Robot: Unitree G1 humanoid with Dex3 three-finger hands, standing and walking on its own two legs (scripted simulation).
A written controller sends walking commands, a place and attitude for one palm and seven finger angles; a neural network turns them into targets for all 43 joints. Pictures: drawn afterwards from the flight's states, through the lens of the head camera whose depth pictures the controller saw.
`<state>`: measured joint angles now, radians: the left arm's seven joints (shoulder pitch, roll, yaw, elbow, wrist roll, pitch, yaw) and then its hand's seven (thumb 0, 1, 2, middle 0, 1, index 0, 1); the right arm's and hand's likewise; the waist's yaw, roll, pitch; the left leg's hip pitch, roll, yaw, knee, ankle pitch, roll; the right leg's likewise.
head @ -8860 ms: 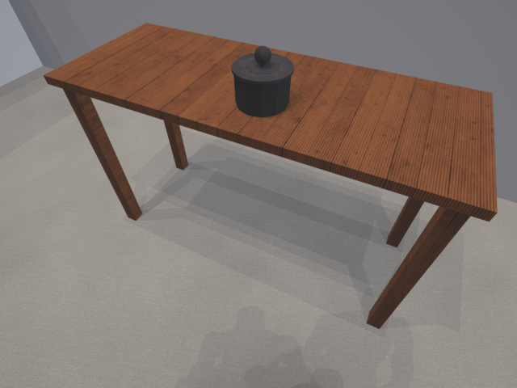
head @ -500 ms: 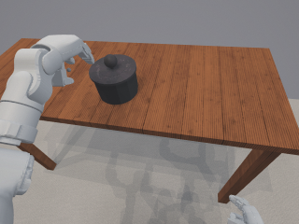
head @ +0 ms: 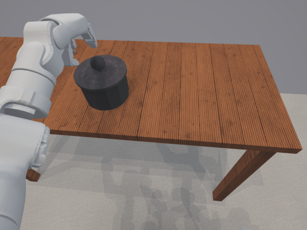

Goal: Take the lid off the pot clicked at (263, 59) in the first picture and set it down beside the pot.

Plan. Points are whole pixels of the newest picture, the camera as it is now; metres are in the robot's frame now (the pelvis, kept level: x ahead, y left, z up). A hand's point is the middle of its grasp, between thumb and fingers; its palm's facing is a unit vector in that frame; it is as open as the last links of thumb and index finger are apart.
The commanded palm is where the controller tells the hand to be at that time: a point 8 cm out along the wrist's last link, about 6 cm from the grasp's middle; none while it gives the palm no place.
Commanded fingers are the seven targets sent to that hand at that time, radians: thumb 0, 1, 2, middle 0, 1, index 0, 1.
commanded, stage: move the open hand above the knob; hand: left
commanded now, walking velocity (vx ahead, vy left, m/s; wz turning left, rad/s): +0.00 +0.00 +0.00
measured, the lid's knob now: (97, 63) +0.56 +0.14 +0.13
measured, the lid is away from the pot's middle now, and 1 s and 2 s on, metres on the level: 0.00 0.00 0.00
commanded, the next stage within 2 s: lower the open fingers around the knob in 1.38 s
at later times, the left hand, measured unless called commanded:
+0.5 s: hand (85, 40) +0.53 +0.14 +0.22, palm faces -0.30 -0.02 -0.95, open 10.1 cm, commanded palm +0.53 +0.15 +0.28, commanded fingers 0.00 -0.33 1.50 -0.84 -0.08 -0.84 -0.08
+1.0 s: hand (79, 42) +0.52 +0.16 +0.22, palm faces -0.31 -0.03 -0.95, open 10.1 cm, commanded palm +0.53 +0.15 +0.28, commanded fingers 0.00 -0.33 1.50 -0.84 -0.08 -0.84 -0.08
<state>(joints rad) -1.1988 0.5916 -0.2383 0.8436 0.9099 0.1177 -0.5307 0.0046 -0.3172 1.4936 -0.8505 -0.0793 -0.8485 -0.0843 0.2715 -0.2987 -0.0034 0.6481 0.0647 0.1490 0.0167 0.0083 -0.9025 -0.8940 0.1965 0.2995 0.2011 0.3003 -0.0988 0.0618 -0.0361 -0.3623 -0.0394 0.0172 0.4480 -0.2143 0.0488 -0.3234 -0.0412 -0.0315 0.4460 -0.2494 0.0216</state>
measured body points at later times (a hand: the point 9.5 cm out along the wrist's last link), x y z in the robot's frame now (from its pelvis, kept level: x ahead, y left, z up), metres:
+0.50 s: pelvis +0.01 +0.00 +0.00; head +0.07 -0.02 +0.44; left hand +0.54 +0.14 +0.27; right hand +0.00 -0.28 -0.14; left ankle +0.00 +0.09 -0.74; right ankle -0.02 -0.14 -0.74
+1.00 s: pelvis +0.01 +0.00 +0.00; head +0.06 -0.02 +0.44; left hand +0.53 +0.15 +0.28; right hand +0.05 -0.29 -0.13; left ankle +0.00 +0.09 -0.74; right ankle -0.02 -0.14 -0.74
